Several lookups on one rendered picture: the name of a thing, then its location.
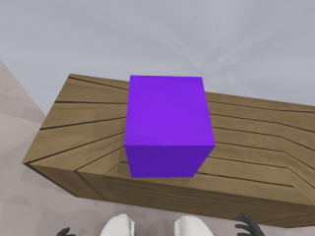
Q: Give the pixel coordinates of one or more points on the right robot thigh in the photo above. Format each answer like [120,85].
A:
[191,226]

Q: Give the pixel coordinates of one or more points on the robot thigh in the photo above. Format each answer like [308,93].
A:
[191,226]
[120,225]

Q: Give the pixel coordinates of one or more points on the robot right hand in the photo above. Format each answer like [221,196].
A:
[252,226]

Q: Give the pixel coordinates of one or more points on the pedestal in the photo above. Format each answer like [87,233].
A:
[263,163]

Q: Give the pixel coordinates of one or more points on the carton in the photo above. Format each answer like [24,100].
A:
[168,131]

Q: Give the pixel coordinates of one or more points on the left robot thigh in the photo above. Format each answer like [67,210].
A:
[120,225]

